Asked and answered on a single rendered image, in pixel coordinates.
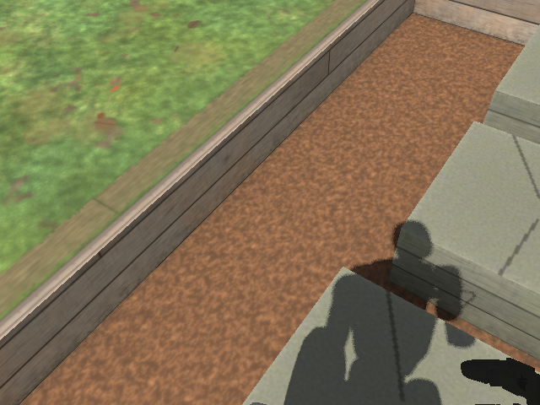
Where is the robot right hand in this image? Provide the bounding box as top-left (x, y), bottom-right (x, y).
top-left (461, 358), bottom-right (540, 405)

